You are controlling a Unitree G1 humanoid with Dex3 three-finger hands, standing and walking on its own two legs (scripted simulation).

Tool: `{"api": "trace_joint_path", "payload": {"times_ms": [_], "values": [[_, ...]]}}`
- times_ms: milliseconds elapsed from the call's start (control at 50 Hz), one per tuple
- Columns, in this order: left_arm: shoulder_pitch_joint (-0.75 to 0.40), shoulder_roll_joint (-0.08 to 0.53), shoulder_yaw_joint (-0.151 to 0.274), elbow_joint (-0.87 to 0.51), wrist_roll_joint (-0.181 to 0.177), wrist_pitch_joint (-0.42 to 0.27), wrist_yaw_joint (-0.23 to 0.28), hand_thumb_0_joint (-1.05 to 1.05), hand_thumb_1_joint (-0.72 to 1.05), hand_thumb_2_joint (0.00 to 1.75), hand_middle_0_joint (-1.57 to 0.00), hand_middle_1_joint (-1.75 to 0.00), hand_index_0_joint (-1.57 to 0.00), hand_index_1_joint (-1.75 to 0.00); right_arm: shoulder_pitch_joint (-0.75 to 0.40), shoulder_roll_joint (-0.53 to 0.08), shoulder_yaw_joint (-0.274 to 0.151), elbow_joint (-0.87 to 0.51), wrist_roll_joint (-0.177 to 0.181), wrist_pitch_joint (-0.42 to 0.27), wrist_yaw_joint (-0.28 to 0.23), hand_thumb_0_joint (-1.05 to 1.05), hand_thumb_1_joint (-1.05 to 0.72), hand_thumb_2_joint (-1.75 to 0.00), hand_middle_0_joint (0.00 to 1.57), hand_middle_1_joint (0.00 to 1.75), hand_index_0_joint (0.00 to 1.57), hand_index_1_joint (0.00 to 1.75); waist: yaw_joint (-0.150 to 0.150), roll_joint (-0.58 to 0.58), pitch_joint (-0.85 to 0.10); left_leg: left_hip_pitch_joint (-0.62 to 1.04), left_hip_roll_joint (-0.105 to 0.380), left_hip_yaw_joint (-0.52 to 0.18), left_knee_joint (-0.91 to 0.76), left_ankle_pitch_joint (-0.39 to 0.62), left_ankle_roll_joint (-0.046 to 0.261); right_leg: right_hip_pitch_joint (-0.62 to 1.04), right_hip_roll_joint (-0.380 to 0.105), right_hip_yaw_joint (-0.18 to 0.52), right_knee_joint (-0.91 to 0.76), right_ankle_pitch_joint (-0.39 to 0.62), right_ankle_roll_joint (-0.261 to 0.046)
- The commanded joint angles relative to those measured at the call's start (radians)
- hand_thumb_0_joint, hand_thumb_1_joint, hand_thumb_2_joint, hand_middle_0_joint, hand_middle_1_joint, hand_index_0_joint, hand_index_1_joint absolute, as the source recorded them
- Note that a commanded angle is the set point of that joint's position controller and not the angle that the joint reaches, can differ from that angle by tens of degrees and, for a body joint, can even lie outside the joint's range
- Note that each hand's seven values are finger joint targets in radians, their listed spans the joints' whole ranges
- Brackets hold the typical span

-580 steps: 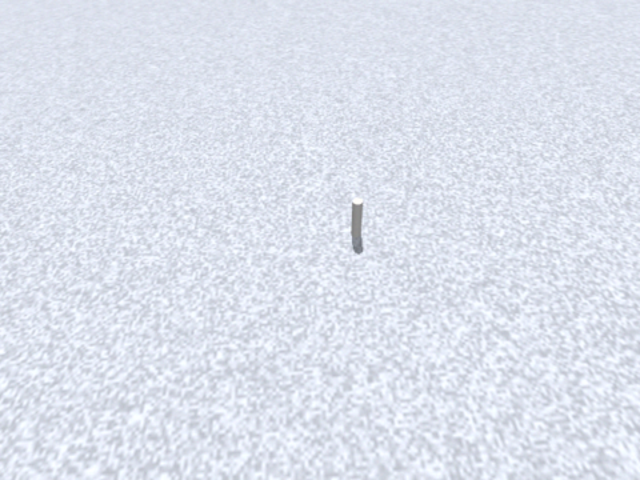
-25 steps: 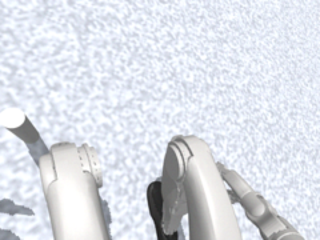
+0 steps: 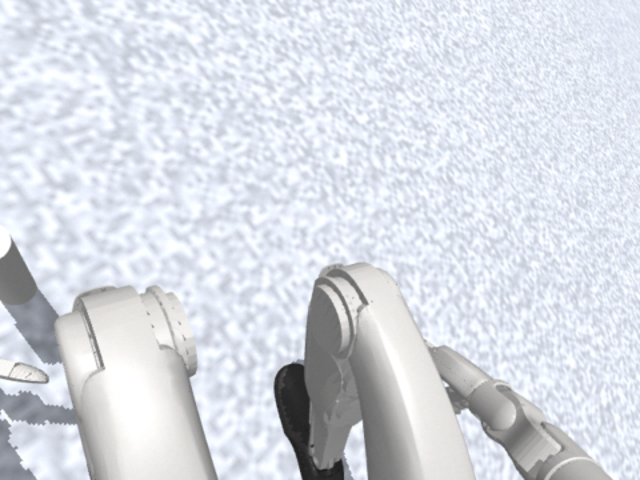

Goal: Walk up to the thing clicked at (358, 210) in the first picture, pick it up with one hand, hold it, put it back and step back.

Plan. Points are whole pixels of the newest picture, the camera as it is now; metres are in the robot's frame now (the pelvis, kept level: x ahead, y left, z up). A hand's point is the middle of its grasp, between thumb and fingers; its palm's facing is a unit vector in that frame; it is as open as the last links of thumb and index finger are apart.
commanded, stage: close in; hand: left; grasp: from the side
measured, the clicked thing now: (2, 270) +0.38 +0.30 -0.18
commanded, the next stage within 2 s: rest palm in 0.06 s
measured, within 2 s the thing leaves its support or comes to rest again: leaves its support in 1.26 s
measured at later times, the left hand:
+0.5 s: hand (2, 292) +0.35 +0.29 -0.17, palm faces +0.28 -0.96 +0.00, open 13.4 cm
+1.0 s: hand (9, 276) +0.37 +0.29 -0.17, palm faces +0.29 -0.96 +0.01, open 6.2 cm
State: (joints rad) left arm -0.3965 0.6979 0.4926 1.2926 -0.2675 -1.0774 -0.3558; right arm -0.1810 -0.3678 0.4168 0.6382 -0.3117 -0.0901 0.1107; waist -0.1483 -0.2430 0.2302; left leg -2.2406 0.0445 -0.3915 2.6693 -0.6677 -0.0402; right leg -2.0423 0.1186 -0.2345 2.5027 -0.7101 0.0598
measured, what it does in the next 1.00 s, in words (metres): stands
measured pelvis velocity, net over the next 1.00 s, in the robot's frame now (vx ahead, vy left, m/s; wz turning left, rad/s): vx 0.00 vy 0.00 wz -0.03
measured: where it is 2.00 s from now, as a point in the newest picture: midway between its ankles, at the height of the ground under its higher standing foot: (234, 479)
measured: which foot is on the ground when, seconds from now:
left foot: down 0.00-1.00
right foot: down 0.00-1.00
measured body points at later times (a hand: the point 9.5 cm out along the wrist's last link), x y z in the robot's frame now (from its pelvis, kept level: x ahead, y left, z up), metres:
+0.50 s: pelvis +0.00 +0.00 +0.00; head +0.20 +0.19 +0.35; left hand +0.33 +0.34 -0.17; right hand +0.21 -0.23 -0.04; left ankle +0.09 +0.14 -0.24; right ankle +0.12 -0.12 -0.24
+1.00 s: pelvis +0.00 +0.00 +0.00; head +0.20 +0.19 +0.35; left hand +0.35 +0.34 -0.16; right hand +0.21 -0.23 -0.03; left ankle +0.09 +0.14 -0.24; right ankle +0.12 -0.12 -0.24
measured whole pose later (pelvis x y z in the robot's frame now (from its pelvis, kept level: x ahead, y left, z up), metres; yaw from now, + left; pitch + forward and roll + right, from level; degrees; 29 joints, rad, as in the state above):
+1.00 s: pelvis +0.00 +0.00 +0.00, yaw -2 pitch +10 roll -16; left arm -0.45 0.72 0.45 1.29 -0.21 -1.11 -0.16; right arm -0.20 -0.36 0.47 0.58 -0.33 -0.02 0.14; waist -0.17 -0.27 0.28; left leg -2.23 0.05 -0.43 2.68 -0.68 -0.04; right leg -2.03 0.13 -0.26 2.49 -0.70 0.06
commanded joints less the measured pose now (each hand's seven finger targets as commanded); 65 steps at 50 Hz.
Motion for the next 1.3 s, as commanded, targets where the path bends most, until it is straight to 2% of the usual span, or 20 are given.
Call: {"api": "trace_joint_path", "payload": {"times_ms": [0, 120, 220, 320, 400, 580, 680, 720, 740, 940, 960, 1000, 1040, 1100, 1120, 1140, 1160, 1180, 1240, 1280], "values": [[-0.159, 0.155, 0.023, -0.096, -0.007, -0.091, 0.064, 0.0, -0.54, 0.05, -0.06, -0.08, -0.07, -0.06, -0.019, -0.339, -0.109, -0.062, -0.001, 0.0, -0.012, 0.0, -0.9, -0.9, 0.2, 0.3, 0.2, 0.3, -0.073, 0.433, -0.492, 0.366, 0.035, 0.142, -0.301, -0.024, 0.014, 0.147, 0.02, -0.123, -0.218, 0.137, -0.076], [-0.131, 0.175, 0.028, -0.06, 0.033, -0.12, 0.111, 0.0, -0.4, 0.1, -0.05, -0.06, -0.05, -0.05, -0.033, -0.327, -0.086, -0.078, -0.017, 0.018, -0.005, 0.0, -0.89, -0.9, 0.2, 0.3, 0.2, 0.3, -0.062, 0.439, -0.481, 0.348, 0.036, 0.156, -0.284, 0.005, 0.017, 0.183, 0.025, -0.11, -0.227, 0.163, -0.078], [-0.115, 0.18, 0.03, -0.087, 0.042, -0.135, 0.127, 0.0, -0.22, 0.2, -0.2, -0.15, -0.19, -0.15, -0.037, -0.341, -0.082, -0.084, -0.024, 0.029, 0.0, 0.0, -0.88, -0.9, 0.2, 0.3, 0.2, 0.3, -0.069, 0.494, -0.494, 0.397, 0.043, 0.142, -0.302, 0.017, 0.006, 0.178, 0.028, -0.125, -0.208, 0.176, -0.082], [-0.179, 0.168, -0.001, -0.142, 0.035, -0.144, 0.137, 0.0, -0.02, 0.35, -0.35, -0.3, -0.34, -0.31, -0.027, -0.347, -0.079, -0.069, -0.027, 0.033, 0.0, 0.0, -0.88, -0.9, 0.2, 0.3, 0.2, 0.3, -0.112, 0.53, -0.508, 0.423, 0.041, 0.13, -0.297, 0.028, 0.003, 0.183, 0.027, -0.129, -0.204, 0.201, -0.079], [-0.193, 0.157, -0.028, -0.12, 0.042, -0.14, 0.149, 0.0, 0.11, 0.42, -0.43, -0.37, -0.41, -0.37, -0.025, -0.348, -0.079, -0.067, -0.027, 0.037, 0.001, 0.0, -0.88, -0.9, 0.2, 0.3, 0.2, 0.3, -0.123, 0.486, -0.491, 0.39, 0.038, 0.129, -0.283, 0.012, 0.01, 0.182, 0.027, -0.129, -0.216, 0.197, -0.074], [-0.133, 0.163, -0.008, -0.064, 0.044, -0.126, 0.168, 0.0, 0.43, 0.69, -0.68, -0.62, -0.66, -0.63, -0.027, -0.345, -0.065, -0.081, -0.028, 0.054, 0.006, 0.0, -0.87, -0.89, 0.2, 0.3, 0.2, 0.3, -0.088, 0.454, -0.478, 0.388, 0.043, 0.118, -0.286, 0.059, 0.009, 0.205, 0.033, -0.135, -0.214, 0.219, -0.075], [-0.164, 0.202, 0.023, -0.116, 0.042, -0.124, 0.177, 0.0, 0.57, 0.83, -0.83, -0.76, -0.81, -0.77, -0.037, -0.341, -0.064, -0.093, -0.027, 0.061, 0.002, 0.0, -0.86, -0.89, 0.2, 0.3, 0.2, 0.3, -0.081, 0.48, -0.489, 0.377, 0.044, 0.134, -0.286, 0.014, 0.015, 0.208, 0.036, -0.124, -0.231, 0.191, -0.078], [-0.182, 0.193, 0.015, -0.136, 0.044, -0.121, 0.18, 0.0, 0.66, 0.88, -0.87, -0.81, -0.85, -0.82, -0.034, -0.344, -0.068, -0.095, -0.029, 0.062, 0.002, 0.0, -0.86, -0.89, 0.2, 0.3, 0.2, 0.3, -0.099, 0.494, -0.486, 0.39, 0.049, 0.128, -0.293, 0.015, 0.012, 0.202, 0.036, -0.129, -0.227, 0.193, -0.078], [-0.193, 0.185, -0.008, -0.151, 0.051, -0.121, 0.18, 0.0, 0.67, 0.89, -0.89, -0.83, -0.87, -0.83, -0.038, -0.343, -0.07, -0.09, -0.027, 0.06, 0.001, 0.0, -0.86, -0.89, 0.2, 0.3, 0.2, 0.3, -0.103, 0.502, -0.479, 0.384, 0.048, 0.13, -0.292, 0.004, 0.013, 0.192, 0.034, -0.125, -0.227, 0.19, -0.079], [-0.249, 0.137, -0.066, -0.154, 0.057, -0.112, 0.201, 0.0, 0.73, 1.16, -1.17, -1.15, -1.16, -1.16, -0.016, -0.335, -0.066, -0.088, -0.024, 0.064, 0.009, 0.0, -0.86, -0.89, 0.2, 0.3, 0.2, 0.3, -0.133, 0.477, -0.492, 0.404, 0.049, 0.106, -0.293, 0.024, 0.011, 0.189, 0.033, -0.135, -0.223, 0.206, -0.074], [-0.228, 0.16, -0.035, -0.14, 0.056, -0.108, 0.205, 0.0, 0.73, 1.17, -1.2, -1.17, -1.18, -1.18, -0.017, -0.339, -0.072, -0.086, -0.022, 0.065, 0.006, 0.0, -0.86, -0.89, 0.2, 0.3, 0.2, 0.3, -0.115, 0.469, -0.493, 0.398, 0.047, 0.112, -0.291, 0.027, 0.013, 0.196, 0.034, -0.13, -0.228, 0.207, -0.074], [-0.21, 0.141, -0.053, -0.103, 0.055, -0.103, 0.208, 0.0, 0.71, 1.2, -1.22, -1.2, -1.21, -1.21, -0.018, -0.329, -0.062, -0.084, -0.022, 0.066, 0.009, 0.0, -0.86, -0.89, 0.2, 0.3, 0.2, 0.3, -0.111, 0.446, -0.476, 0.372, 0.047, 0.117, -0.284, 0.009, 0.018, 0.199, 0.038, -0.128, -0.239, 0.188, -0.073], [-0.205, 0.157, -0.039, -0.1, 0.053, -0.104, 0.213, 0.0, 0.7, 1.25, -1.22, -1.24, -1.2, -1.26, -0.022, -0.328, -0.058, -0.087, -0.02, 0.07, 0.008, 0.0, -0.89, -0.9, 0.2, 0.3, 0.2, 0.3, -0.1, 0.445, -0.475, 0.364, 0.046, 0.122, -0.284, 0.006, 0.02, 0.206, 0.038, -0.126, -0.246, 0.181, -0.074], [-0.204, 0.206, 0.002, -0.161, 0.065, -0.106, 0.218, 0.0, 0.76, 1.29, -1.25, -1.28, -1.23, -1.3, -0.02, -0.333, -0.065, -0.098, -0.024, 0.074, 0.004, 0.0, -0.89, -0.9, 0.2, 0.3, 0.2, 0.3, -0.086, 0.482, -0.514, 0.397, 0.051, 0.125, -0.29, 0.049, 0.016, 0.231, 0.04, -0.122, -0.24, 0.217, -0.075], [-0.217, 0.201, -0.015, -0.191, 0.067, -0.107, 0.214, 0.0, 0.76, 1.29, -1.26, -1.28, -1.23, -1.3, -0.022, -0.329, -0.065, -0.094, -0.021, 0.075, 0.003, 0.0, -0.89, -0.9, 0.2, 0.3, 0.2, 0.3, -0.089, 0.501, -0.518, 0.407, 0.052, 0.125, -0.296, 0.048, 0.014, 0.225, 0.038, -0.12, -0.238, 0.213, -0.078], [-0.205, 0.222, 0.012, -0.206, 0.068, -0.104, 0.216, 0.0, 0.76, 1.28, -1.26, -1.28, -1.23, -1.3, -0.017, -0.333, -0.073, -0.097, -0.021, 0.077, 0.001, 0.0, -0.88, -0.9, 0.2, 0.3, 0.2, 0.3, -0.084, 0.51, -0.533, 0.422, 0.055, 0.126, -0.3, 0.064, 0.013, 0.232, 0.038, -0.118, -0.235, 0.227, -0.079], [-0.188, 0.153, -0.038, -0.192, 0.066, -0.097, 0.21, 0.0, 0.72, 1.31, -1.29, -1.32, -1.27, -1.35, -0.016, -0.323, -0.07, -0.091, -0.017, 0.08, 0.003, 0.0, -0.89, -0.9, 0.2, 0.3, 0.2, 0.3, -0.093, 0.507, -0.504, 0.411, 0.054, 0.122, -0.314, 0.042, 0.01, 0.211, 0.036, -0.123, -0.236, 0.202, -0.08], [-0.186, 0.136, -0.036, -0.206, 0.061, -0.09, 0.211, 0.0, 0.69, 1.33, -1.32, -1.35, -1.3, -1.38, -0.014, -0.322, -0.076, -0.091, -0.016, 0.081, 0.003, 0.0, -0.89, -0.9, 0.2, 0.3, 0.2, 0.3, -0.094, 0.506, -0.502, 0.42, 0.057, 0.117, -0.322, 0.035, 0.008, 0.198, 0.037, -0.126, -0.235, 0.195, -0.079], [-0.225, 0.214, 0.013, -0.344, 0.058, -0.082, 0.22, 0.0, 0.66, 1.32, -1.32, -1.35, -1.3, -1.38, -0.003, -0.325, -0.09, -0.104, -0.009, 0.08, -0.001, 0.0, -0.89, -0.9, 0.2, 0.3, 0.2, 0.3, -0.072, 0.575, -0.577, 0.46, 0.056, 0.123, -0.332, 0.058, 0.004, 0.209, 0.034, -0.118, -0.229, 0.217, -0.083], [-0.198, 0.164, -0.021, -0.366, 0.061, -0.06, 0.213, 0.0, 0.67, 1.35, -1.34, -1.39, -1.32, -1.41, 0.008, -0.318, -0.104, -0.1, -0.002, 0.084, 0.001, 0.0, -0.89, -0.9, 0.2, 0.3, 0.2, 0.3, -0.075, 0.607, -0.591, 0.479, 0.055, 0.126, -0.343, 0.065, 0.0, 0.191, 0.03, -0.112, -0.223, 0.225, -0.086]]}}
